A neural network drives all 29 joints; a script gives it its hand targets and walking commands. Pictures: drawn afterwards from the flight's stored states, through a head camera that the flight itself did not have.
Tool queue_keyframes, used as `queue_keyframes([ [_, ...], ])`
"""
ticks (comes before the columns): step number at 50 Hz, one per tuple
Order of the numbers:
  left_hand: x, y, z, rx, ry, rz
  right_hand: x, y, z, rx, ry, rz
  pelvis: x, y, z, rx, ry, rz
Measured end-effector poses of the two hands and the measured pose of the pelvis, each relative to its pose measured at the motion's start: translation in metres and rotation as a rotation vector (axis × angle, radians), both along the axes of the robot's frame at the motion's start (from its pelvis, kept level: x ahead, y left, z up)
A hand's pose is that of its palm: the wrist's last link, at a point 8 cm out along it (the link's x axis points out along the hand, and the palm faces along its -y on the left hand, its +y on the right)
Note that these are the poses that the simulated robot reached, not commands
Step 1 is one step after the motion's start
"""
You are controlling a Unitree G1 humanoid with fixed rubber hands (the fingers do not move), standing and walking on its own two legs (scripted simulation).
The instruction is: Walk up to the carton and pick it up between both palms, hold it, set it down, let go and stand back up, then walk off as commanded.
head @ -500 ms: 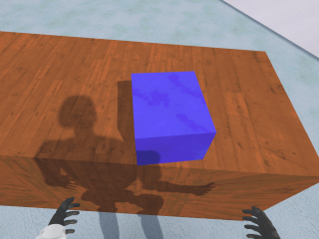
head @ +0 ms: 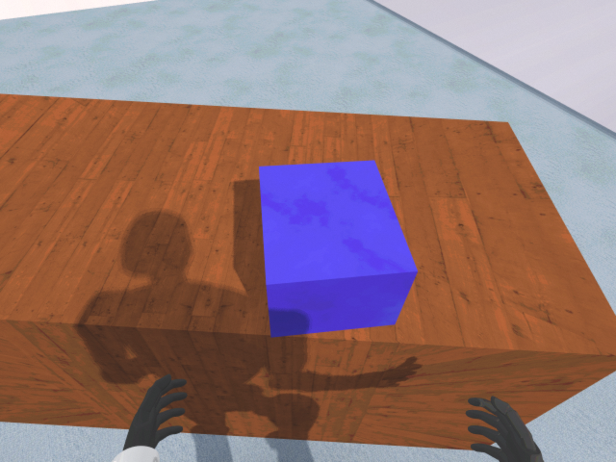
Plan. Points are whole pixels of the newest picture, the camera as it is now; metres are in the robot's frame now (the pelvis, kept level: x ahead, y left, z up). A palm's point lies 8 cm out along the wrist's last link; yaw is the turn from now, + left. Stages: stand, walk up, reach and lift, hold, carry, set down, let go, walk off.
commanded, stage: reach and lift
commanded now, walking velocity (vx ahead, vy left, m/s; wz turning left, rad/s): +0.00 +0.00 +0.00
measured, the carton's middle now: (325, 244) +0.45 +0.01 -0.02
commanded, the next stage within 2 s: none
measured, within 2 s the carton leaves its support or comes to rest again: neither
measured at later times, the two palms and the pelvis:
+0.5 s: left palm (161, 432) +0.14 +0.19 -0.01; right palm (522, 453) +0.15 -0.23 -0.01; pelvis -0.01 -0.01 +0.00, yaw +0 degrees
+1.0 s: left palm (168, 380) +0.19 +0.19 +0.02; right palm (511, 386) +0.21 -0.22 +0.03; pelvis -0.01 -0.02 +0.00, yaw -1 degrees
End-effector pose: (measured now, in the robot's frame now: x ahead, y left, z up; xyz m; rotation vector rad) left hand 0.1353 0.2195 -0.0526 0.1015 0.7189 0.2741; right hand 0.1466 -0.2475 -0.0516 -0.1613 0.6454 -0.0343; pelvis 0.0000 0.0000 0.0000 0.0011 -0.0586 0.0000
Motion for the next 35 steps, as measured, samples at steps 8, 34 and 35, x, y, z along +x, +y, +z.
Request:
queue_keyframes([
  [8,-0.011,-0.006,0.010,-0.005,-0.075,0.027,-0.003,-0.001,0.017,0.023,-0.056,0.004,-0.002,-0.001,0.001,-0.001,-0.007,0.001],
  [34,0.018,-0.041,0.060,-0.057,-0.348,0.040,0.021,0.024,0.059,0.140,-0.280,0.048,-0.014,-0.013,-0.002,0.005,-0.013,-0.006],
  [35,0.020,-0.041,0.061,-0.058,-0.354,0.040,0.023,0.024,0.061,0.143,-0.287,0.048,-0.014,-0.014,-0.002,0.005,-0.012,-0.006],
])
